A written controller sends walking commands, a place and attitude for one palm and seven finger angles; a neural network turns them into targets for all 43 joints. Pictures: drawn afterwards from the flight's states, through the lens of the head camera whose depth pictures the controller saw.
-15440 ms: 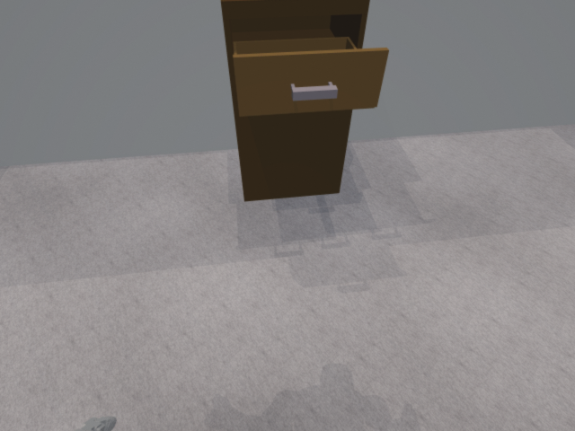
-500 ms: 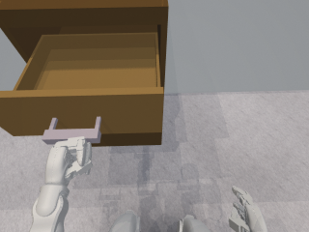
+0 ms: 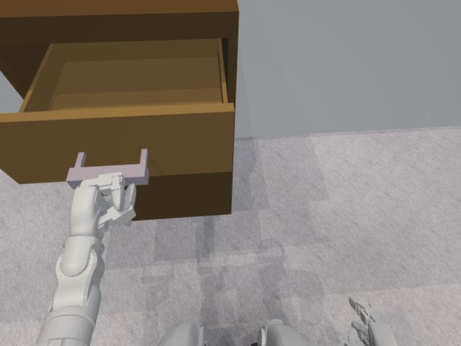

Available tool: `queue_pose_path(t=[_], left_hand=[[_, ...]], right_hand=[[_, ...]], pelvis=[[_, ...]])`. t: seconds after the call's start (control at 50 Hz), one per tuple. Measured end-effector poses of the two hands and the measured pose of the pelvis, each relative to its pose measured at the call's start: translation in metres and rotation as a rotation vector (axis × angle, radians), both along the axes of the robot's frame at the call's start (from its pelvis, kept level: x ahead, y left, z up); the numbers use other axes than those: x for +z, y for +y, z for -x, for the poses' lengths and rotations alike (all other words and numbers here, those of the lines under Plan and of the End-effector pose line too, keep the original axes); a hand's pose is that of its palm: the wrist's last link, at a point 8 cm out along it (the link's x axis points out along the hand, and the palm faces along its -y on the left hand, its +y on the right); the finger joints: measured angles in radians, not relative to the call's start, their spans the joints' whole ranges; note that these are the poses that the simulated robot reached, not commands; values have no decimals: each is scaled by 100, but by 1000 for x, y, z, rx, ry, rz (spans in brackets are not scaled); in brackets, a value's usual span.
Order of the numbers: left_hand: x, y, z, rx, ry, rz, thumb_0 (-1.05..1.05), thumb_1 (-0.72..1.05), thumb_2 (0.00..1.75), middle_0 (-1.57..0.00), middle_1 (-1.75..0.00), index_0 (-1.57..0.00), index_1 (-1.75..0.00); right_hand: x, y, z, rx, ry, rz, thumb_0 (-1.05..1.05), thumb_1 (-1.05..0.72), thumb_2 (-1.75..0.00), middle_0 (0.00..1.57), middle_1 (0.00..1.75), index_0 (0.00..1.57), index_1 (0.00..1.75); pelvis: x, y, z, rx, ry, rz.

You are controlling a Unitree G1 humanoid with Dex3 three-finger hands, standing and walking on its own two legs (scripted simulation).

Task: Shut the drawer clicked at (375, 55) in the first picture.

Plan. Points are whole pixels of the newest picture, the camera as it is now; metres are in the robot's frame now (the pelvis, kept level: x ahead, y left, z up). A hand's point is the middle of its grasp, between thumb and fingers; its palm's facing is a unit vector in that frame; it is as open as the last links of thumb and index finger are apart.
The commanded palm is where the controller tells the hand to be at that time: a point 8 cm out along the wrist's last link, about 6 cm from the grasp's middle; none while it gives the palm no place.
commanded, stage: push the drawer shut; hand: left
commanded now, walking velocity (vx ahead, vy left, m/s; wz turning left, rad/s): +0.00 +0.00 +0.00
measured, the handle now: (111, 165) +0.41 +0.23 +0.04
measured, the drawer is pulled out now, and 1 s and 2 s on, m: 0.20 0.08 0.00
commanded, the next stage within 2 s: pull the fist back off the drawer in 1.88 s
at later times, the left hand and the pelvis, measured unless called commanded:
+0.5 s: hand (131, 176) +0.40 +0.19 +0.03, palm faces +0.08 -1.00 -0.04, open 3.3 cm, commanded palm +0.39 +0.25 +0.05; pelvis -0.01 +0.02 +0.00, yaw +0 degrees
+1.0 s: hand (140, 147) +0.46 +0.18 +0.04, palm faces +0.11 -0.99 -0.04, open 3.5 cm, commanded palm +0.44 +0.24 +0.05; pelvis +0.00 +0.02 -0.01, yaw -2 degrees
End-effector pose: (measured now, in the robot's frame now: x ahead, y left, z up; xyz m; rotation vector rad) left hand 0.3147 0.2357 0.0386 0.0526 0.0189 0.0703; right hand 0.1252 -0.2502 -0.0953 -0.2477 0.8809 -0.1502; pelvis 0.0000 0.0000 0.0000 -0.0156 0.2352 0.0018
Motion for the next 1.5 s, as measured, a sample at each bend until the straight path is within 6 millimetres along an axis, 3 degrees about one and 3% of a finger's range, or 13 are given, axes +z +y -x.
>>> queue_pose_path(t=[0.48, 0.96, 1.24, 1.5], left_hand=[[-2, 6, -53, 6, -15, 8, 5, 65, 85, -140, -160, -140, -160], [2, 1, -115, 41, -14, 9, 10, 74, 88, -140, -160, -140, -160], [3, 4, -139, 46, -12, -2, 10, 72, 88, -140, -160, -140, -160], [4, 8, -175, 35, 8, 1, 10, 71, 89, -140, -160, -140, -160]], right_hand=[[-8, 16, 28, -23, 110, 12, 1, -90, -90, 21, 30, 20, 30], [-18, 5, 90, -115, 302, 14, 1, -91, -90, 21, 30, 20, 30], [-21, -2, 106, -138, 363, 28, 0, -91, -90, 21, 30, 20, 30], [-21, -4, 129, -160, 426, 50, 0, -91, -90, 21, 30, 20, 30]], pelvis=[[-3, 17, 5, -3, 28, 12], [-8, 16, 3, -22, 79, 12], [-12, 10, 5, -19, 109, 18], [-19, 11, 7, -20, 159, 33]])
